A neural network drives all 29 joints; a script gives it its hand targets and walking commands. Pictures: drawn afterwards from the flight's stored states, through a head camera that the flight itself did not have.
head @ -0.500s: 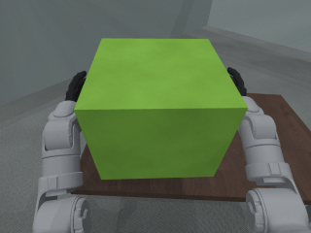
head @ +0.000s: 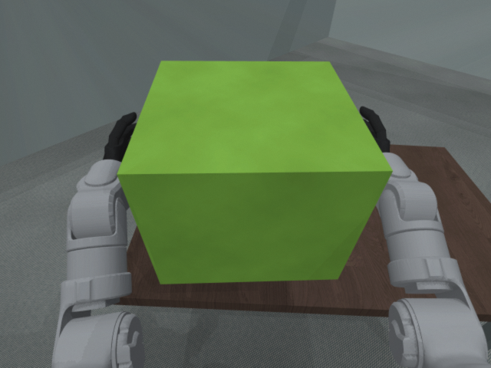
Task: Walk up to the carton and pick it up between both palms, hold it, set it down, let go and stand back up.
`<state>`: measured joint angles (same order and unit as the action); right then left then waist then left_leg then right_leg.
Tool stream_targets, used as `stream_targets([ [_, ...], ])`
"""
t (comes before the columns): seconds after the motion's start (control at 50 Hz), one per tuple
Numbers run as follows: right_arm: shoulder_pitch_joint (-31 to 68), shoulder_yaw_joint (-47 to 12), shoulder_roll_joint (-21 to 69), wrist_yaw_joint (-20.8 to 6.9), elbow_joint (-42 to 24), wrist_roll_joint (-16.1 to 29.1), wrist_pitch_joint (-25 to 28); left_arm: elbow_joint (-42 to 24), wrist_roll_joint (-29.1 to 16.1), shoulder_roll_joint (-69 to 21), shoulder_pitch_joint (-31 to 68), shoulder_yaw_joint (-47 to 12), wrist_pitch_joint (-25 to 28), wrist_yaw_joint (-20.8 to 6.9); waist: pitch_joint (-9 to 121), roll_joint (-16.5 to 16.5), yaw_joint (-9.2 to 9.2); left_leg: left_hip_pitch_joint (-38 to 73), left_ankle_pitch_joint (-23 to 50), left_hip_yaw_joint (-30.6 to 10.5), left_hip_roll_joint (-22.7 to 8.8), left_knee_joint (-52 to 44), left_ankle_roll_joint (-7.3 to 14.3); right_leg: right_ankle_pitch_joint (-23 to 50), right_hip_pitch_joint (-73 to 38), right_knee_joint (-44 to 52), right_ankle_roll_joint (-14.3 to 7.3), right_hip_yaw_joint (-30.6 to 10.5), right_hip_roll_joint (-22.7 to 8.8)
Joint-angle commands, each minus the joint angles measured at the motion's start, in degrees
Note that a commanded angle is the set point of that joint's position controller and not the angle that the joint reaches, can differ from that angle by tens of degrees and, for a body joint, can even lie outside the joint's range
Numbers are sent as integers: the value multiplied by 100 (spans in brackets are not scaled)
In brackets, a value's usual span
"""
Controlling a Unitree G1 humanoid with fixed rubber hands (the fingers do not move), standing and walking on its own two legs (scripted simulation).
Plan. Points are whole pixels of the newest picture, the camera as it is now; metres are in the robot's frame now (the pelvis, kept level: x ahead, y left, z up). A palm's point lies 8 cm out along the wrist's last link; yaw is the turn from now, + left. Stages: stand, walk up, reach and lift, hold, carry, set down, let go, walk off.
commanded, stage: hold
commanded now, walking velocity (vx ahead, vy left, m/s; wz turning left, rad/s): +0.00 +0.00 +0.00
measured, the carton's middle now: (248, 168) +0.39 -0.01 +0.16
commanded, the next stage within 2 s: none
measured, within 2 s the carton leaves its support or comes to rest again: neither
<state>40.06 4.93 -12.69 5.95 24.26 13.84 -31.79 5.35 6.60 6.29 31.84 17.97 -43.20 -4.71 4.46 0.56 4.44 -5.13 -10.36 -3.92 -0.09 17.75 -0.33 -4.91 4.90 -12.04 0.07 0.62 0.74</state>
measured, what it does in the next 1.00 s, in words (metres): stands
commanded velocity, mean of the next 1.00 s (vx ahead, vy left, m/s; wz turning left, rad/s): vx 0.00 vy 0.00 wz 0.00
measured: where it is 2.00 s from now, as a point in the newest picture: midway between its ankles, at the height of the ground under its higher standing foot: outside the picture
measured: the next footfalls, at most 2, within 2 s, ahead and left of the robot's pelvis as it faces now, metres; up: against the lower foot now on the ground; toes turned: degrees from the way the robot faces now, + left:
none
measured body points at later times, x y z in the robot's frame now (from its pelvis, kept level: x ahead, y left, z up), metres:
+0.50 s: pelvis +0.00 +0.00 +0.00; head -0.04 +0.01 +0.45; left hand +0.37 +0.19 +0.20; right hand +0.38 -0.20 +0.21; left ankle -0.01 +0.12 -0.75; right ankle +0.02 -0.12 -0.75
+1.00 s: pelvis +0.00 +0.00 +0.00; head -0.05 +0.01 +0.45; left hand +0.37 +0.19 +0.20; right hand +0.38 -0.20 +0.21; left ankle -0.01 +0.12 -0.75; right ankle +0.02 -0.12 -0.75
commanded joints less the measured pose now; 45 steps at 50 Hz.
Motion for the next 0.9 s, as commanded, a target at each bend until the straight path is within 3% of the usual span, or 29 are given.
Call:
stream_targets([
  [0.0, 3690, -1966, 3011, -904, -1758, 764, 345, -1007, -817, -2515, 3672, -2572, 333, -797, 2030, -205, -26, -389, 1225, 245, 266, -246, -210, 1039, -1549, -247, -11, -30, 227],
  [0.02, 3891, -2031, 3100, -920, -1881, 843, 376, -1158, -886, -2567, 3847, -2701, 371, -769, 2207, -203, -17, -311, 1262, 261, 278, -222, -194, 1145, -1557, -269, -21, -53, 222],
  [0.04, 3843, -2016, 3057, -921, -1609, 776, 347, -888, -749, -2479, 3734, -2471, 366, -758, 2051, -187, -90, -395, 1196, 262, 265, -239, -187, 1047, -1500, -248, -18, -32, 200],
  [0.06, 3729, -1977, 3072, -916, -1807, 803, 385, -1128, -882, -2579, 3768, -2628, 401, -746, 2269, -176, 1, -343, 1211, 245, 267, -230, -183, 1122, -1552, -254, -29, -41, 215],
  [0.1, 3840, -2006, 3158, -895, -1969, 785, 424, -1093, -936, -2609, 3714, -2714, 417, -727, 2342, -174, 7, -338, 1266, 251, 279, -202, -216, 1202, -1586, -278, 9, -33, 192],
  [0.12, 3861, -1949, 3097, -890, -1808, 714, 396, -994, -939, -2631, 3814, -2701, 413, -739, 2274, -107, 81, -314, 1147, 243, 264, -210, -209, 1059, -1505, -249, -20, -27, 216],
  [0.2, 3721, -1969, 2968, -917, -1554, 745, 350, -695, -801, -2520, 3497, -2526, 345, -778, 1982, -177, -50, -376, 1161, 216, 244, -294, -181, 942, -1410, -191, -31, -53, 201],
  [0.28, 3859, -1790, 3004, -918, -1245, 683, 308, -608, -745, -2536, 3790, -2452, 322, -811, 1843, -197, 1, -475, 921, 255, 249, -315, -178, 723, -1407, -187, -39, -53, 198],
  [0.3, 3857, -1941, 3141, -924, -1614, 795, 373, -895, -823, -2620, 3767, -2579, 367, -795, 2227, -222, -13, -349, 1106, 267, 270, -278, -182, 1024, -1588, -250, -44, -44, 220],
  [0.36, 3791, -2058, 3143, -888, -1933, 869, 412, -1252, -1023, -2617, 3862, -2720, 451, -744, 2534, -176, 35, -143, 1717, 208, 261, -139, -243, 1636, -1687, -306, -10, -94, 208],
  [0.42, 3570, -2066, 3005, -839, -1973, 872, 354, -1223, -928, -2574, 3543, -2684, 371, -752, 2375, -202, 101, -97, 1876, 245, 291, -95, -264, 1809, -1763, -303, 7, -60, 220],
  [0.5, 3690, -1924, 2922, -877, -1664, 764, 253, -834, -748, -2439, 3578, -2496, 280, -826, 1812, -206, 28, -358, 1318, 226, 263, -214, -226, 1099, -1427, -229, -2, -57, 206],
  [0.56, 3726, -2041, 3034, -899, -2033, 896, 350, -1279, -908, -2658, 3651, -2781, 340, -777, 2304, -239, 58, -102, 1682, 220, 245, -108, -278, 1399, -1548, -275, -45, -53, 255],
  [0.64, 3817, -2039, 3035, -919, -1853, 838, 336, -971, -838, -2570, 3613, -2606, 347, -735, 2073, -139, -66, -212, 1405, 236, 247, -192, -226, 1120, -1403, -221, -44, -43, 244],
  [0.7, 3878, -1935, 2947, -944, -1627, 765, 322, -793, -816, -2500, 3761, -2533, 335, -751, 1991, -148, -33, -362, 1175, 222, 226, -242, -205, 895, -1375, -230, -43, -33, 220],
  [0.72, 3862, -1978, 2994, -957, -1776, 819, 371, -953, -779, -2613, 3639, -2577, 348, -741, 2158, -141, -91, -292, 1206, 230, 240, -247, -190, 929, -1429, -213, -48, -24, 245],
  [0.78, 3651, -1967, 2983, -923, -1752, 833, 377, -1172, -933, -2683, 3732, -2769, 375, -712, 2324, -270, 78, -133, 1461, 214, 254, -145, -254, 1193, -1465, -240, -32, -65, 218],
  [0.8, 3808, -2049, 3019, -906, -1880, 885, 401, -1101, -908, -2705, 3624, -2722, 365, -709, 2343, -199, -1, -146, 1490, 234, 264, -137, -236, 1260, -1505, -270, -41, -44, 230],
  [0.86, 3747, -1805, 2942, -897, -1349, 720, 265, -661, -760, -2520, 3645, -2443, 290, -793, 1783, -119, 21, -485, 902, 238, 276, -276, -166, 788, -1364, -186, -44, -70, 194],
  [0.88, 3781, -1837, 2995, -905, -1504, 696, 272, -772, -778, -2458, 3745, -2443, 305, -810, 1946, -67, 24, -491, 851, 257, 263, -319, -139, 833, -1506, -179, -23, -80, 177],
])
